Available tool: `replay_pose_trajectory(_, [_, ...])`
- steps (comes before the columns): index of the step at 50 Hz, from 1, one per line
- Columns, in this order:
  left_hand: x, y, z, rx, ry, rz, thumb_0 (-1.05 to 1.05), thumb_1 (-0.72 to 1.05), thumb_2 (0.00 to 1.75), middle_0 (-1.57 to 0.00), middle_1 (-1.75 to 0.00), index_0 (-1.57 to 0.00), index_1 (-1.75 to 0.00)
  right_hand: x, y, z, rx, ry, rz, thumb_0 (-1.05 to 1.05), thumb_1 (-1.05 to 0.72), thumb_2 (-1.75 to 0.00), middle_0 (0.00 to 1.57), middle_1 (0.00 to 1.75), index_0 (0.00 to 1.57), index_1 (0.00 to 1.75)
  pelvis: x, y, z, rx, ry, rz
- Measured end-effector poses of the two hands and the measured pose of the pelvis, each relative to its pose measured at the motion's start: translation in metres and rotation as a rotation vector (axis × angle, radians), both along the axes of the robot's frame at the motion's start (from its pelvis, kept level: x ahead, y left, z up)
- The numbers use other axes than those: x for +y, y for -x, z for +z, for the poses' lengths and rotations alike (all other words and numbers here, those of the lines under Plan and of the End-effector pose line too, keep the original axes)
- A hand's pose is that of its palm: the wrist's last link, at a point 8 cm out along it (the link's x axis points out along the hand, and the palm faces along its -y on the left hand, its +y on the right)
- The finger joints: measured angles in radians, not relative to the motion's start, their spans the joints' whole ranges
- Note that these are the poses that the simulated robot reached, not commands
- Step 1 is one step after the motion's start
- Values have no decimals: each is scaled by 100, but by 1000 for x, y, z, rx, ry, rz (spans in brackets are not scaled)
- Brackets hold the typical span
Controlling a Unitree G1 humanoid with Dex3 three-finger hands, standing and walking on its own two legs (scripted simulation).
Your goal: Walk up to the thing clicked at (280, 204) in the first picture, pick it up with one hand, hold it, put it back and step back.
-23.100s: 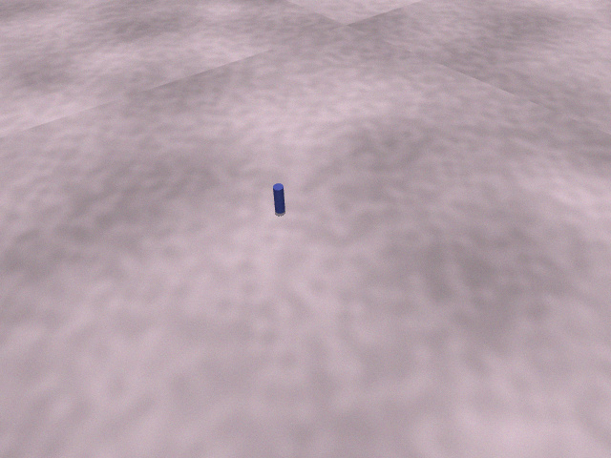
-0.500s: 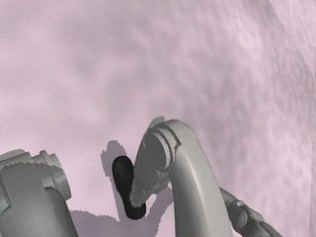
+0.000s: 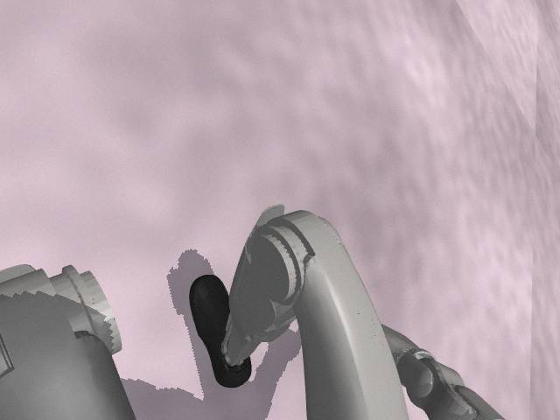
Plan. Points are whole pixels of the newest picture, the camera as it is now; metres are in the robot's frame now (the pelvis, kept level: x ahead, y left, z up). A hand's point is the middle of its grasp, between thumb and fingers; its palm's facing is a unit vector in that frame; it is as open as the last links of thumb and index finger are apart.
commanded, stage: open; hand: left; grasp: from the side
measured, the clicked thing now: out of the picture +0.46 +0.30 -0.23
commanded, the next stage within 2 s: withdraw in 0.20 s
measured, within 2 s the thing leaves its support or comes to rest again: rests again in 0.02 s
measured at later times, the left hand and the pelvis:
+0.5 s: hand out of the picture +0.47 +0.31 -0.18, palm faces +0.38 -0.92 +0.00, open 15.0 cm; pelvis +0.00 +0.00 +0.00, yaw +0 degrees
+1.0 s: hand out of the picture +0.42 +0.39 -0.10, palm faces +0.29 -0.92 -0.27, open 17.4 cm; pelvis +0.00 -0.01 +0.02, yaw +5 degrees
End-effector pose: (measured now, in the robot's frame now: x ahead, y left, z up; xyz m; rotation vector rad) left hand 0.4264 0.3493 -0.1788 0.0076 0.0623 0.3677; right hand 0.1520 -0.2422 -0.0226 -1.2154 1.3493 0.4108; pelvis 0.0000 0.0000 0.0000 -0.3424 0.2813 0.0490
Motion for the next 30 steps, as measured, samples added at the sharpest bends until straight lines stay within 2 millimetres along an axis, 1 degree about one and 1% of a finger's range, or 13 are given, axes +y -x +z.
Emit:
replay_pose_trajectory(5, [1, -1, 0, 3, 0, -3, 0, -15, 67, -84, -82, -86, -81, 2, -1, 1, -3, -1, 0, -1, -90, -90, 20, 30, 21, 30, 1, 0, 1, 1, 3, 0])
replay_pose_trajectory(9, [1, -2, 0, 3, 1, 0, 0, -23, 55, -76, -70, -76, -69, 3, -2, 1, -4, -3, 2, -1, -91, -90, 21, 30, 21, 30, 1, 0, 1, 3, 4, 0])
replay_pose_trajectory(17, [1, -2, -1, 2, 4, 2, 0, -35, 40, -57, -50, -57, -50, 4, -3, 1, -6, -1, 3, -1, -91, -90, 21, 30, 21, 30, 1, 0, 1, 3, 4, -1])
replay_pose_trajectory(22, [3, -2, -1, -5, 7, 12, -1, -38, 33, -43, -38, -43, -38, 5, -3, 1, -9, 1, 4, -1, -90, -90, 21, 30, 21, 30, 2, 0, 1, 0, 5, -2])
replay_pose_trajectory(26, [10, -3, 6, -40, 1, 29, -1, -40, 28, -33, -29, -32, -29, 5, -2, 1, -20, 4, -9, -1, -90, -90, 21, 30, 21, 30, 2, 1, 1, -2, 3, -2])
replay_pose_trajectory(30, [27, -5, 23, -73, -26, 44, -1, -44, 21, -25, -21, -24, -21, 3, 1, 1, -37, 2, -46, -1, -90, -90, 21, 30, 21, 30, 2, 1, 1, 3, -3, -1])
